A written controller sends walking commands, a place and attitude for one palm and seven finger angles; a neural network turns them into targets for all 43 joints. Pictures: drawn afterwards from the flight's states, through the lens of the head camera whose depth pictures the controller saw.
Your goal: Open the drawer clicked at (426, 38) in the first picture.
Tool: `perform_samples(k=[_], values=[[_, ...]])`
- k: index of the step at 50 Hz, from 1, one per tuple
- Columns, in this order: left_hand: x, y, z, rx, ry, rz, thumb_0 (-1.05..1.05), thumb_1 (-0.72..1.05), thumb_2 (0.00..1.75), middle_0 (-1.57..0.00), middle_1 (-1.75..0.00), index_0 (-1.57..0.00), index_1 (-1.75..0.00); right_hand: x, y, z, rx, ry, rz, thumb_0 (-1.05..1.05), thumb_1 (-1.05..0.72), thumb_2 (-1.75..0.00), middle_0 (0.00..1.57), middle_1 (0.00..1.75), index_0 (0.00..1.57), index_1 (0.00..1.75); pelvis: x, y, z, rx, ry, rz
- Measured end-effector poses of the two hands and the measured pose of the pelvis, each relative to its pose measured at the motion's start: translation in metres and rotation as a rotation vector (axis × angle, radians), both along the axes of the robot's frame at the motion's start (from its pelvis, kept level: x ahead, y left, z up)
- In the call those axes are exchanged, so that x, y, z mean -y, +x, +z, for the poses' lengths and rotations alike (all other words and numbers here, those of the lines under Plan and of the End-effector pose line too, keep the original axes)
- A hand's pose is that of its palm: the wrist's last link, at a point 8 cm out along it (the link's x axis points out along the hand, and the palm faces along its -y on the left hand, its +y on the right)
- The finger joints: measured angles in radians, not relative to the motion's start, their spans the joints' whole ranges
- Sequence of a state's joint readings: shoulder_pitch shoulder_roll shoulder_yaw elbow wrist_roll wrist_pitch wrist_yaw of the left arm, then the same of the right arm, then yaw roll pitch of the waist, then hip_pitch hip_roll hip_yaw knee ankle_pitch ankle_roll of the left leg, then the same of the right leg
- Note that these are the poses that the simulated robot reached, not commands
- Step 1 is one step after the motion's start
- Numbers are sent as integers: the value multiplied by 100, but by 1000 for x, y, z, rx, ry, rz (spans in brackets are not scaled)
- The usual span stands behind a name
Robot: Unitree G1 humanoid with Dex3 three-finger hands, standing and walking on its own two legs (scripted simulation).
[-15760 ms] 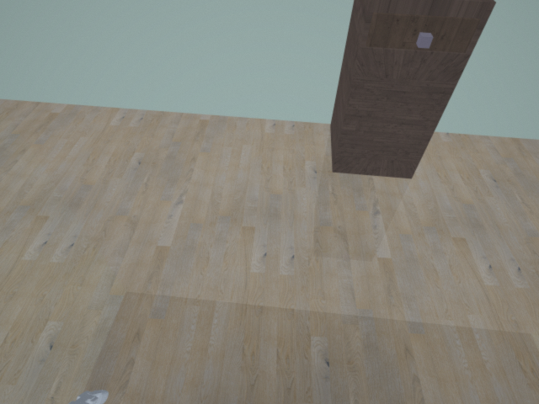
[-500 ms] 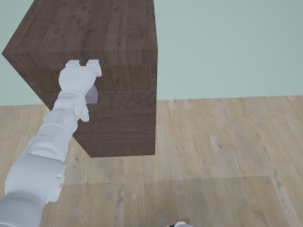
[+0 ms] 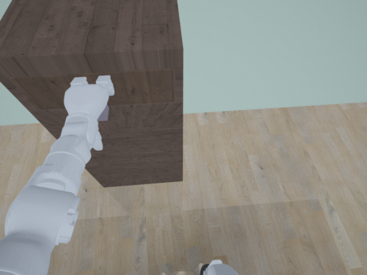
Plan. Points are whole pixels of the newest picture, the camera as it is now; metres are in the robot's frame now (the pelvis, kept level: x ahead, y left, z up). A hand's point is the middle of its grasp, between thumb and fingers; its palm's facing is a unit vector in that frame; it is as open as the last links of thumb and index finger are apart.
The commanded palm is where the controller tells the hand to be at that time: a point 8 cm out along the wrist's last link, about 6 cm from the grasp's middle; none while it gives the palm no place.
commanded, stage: lower the fingers behind the handle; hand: left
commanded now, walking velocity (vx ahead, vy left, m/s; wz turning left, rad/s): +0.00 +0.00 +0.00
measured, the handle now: (98, 103) +0.53 +0.18 +0.01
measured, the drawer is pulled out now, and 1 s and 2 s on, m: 0.00 0.00 0.01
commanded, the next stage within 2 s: close the thumb around the handle in 0.74 s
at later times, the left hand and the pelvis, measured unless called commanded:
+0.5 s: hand (98, 119) +0.49 +0.18 +0.00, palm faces -0.04 -0.02 -1.00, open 13.8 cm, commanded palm +0.47 +0.19 +0.06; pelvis +0.00 +0.00 -0.01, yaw +0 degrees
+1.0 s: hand (100, 118) +0.49 +0.18 +0.00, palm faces -0.04 -0.02 -1.00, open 13.2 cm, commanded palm +0.47 +0.19 +0.06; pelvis +0.00 +0.00 -0.01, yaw +0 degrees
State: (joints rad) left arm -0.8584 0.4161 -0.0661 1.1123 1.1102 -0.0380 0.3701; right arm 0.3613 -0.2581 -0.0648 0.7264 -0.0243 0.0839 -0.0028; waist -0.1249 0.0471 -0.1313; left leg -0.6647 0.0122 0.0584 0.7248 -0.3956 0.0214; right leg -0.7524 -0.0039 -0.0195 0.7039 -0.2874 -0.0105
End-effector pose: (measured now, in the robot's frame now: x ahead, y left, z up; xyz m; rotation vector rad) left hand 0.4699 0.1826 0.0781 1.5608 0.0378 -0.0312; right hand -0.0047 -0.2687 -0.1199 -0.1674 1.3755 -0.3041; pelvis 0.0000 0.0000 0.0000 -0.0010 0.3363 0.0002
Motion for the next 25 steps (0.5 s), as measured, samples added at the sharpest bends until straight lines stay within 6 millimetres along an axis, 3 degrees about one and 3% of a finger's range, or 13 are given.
perform_samples(k=[14,25], values=[[2,-2,-16,0,-8,-4,0,-49,30,-32,-120,-32,-120,-3,14,-6,32,-6,29,0,-91,-90,20,29,20,30,-2,-3,-7,-21,-4,9],[-2,2,-26,0,-8,3,0,-49,30,-32,-120,-32,-120,-5,4,-12,-1,-5,21,0,-91,-90,20,29,20,30,-3,-4,-13,-45,-7,11]])
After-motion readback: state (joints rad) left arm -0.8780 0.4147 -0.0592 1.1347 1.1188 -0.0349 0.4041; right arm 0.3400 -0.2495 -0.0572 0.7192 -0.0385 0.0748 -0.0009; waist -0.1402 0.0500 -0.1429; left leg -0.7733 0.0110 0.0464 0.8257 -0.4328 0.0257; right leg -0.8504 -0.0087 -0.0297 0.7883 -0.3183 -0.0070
